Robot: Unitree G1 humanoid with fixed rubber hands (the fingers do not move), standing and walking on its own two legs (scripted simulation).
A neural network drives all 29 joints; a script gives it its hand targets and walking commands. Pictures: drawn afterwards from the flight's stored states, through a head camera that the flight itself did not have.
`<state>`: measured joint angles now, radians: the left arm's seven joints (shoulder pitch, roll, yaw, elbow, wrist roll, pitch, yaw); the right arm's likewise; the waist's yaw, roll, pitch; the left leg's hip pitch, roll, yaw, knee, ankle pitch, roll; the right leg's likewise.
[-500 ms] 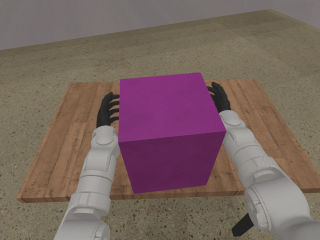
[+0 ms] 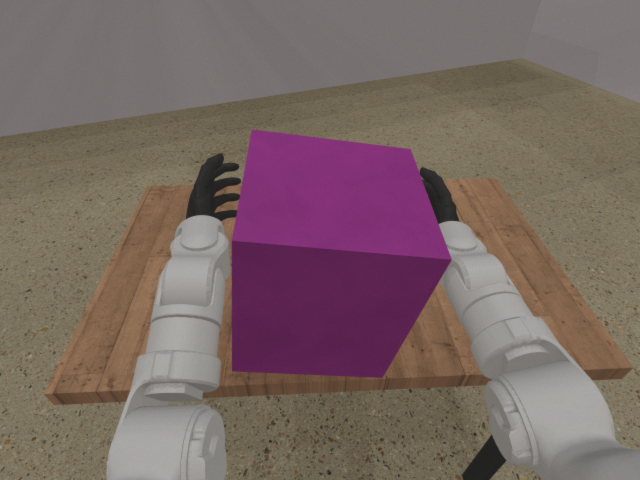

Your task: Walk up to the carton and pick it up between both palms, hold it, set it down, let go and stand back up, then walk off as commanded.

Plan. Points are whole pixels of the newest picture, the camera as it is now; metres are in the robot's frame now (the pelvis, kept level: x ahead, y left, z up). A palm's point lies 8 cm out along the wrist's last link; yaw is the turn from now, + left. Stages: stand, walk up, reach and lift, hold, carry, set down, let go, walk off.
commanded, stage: reach and lift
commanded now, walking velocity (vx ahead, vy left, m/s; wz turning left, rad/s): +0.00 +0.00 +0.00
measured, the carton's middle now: (320, 260) +0.38 +0.02 +0.11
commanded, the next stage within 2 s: hold in 1.88 s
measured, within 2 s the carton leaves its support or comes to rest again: neither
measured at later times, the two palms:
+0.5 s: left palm (193, 194) +0.39 +0.17 +0.21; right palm (443, 194) +0.40 -0.13 +0.21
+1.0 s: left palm (188, 166) +0.39 +0.17 +0.25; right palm (447, 187) +0.40 -0.13 +0.22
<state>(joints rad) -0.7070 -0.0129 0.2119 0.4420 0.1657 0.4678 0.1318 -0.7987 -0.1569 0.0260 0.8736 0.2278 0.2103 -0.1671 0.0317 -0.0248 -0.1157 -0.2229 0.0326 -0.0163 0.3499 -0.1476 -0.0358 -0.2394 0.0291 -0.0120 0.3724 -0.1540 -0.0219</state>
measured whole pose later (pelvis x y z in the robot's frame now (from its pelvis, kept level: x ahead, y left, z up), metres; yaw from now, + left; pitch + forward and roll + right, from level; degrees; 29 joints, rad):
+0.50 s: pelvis +0.01 +0.01 +0.00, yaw +0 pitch +2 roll +0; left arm -0.70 0.02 0.26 0.26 0.17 0.61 0.06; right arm -0.82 -0.13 0.01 0.62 0.22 0.44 -0.23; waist -0.04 -0.04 -0.13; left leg -0.22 0.02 -0.02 0.36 -0.17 -0.03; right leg -0.23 0.02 -0.01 0.36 -0.16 -0.02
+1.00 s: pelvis +0.01 +0.01 +0.00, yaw +0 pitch +1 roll +0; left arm -0.86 0.04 0.27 0.36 0.21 0.70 0.01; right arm -0.85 -0.13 -0.05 0.62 0.22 0.50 -0.24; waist -0.03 -0.04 -0.14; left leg -0.22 0.02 -0.02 0.37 -0.16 -0.02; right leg -0.22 0.01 -0.01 0.36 -0.16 -0.01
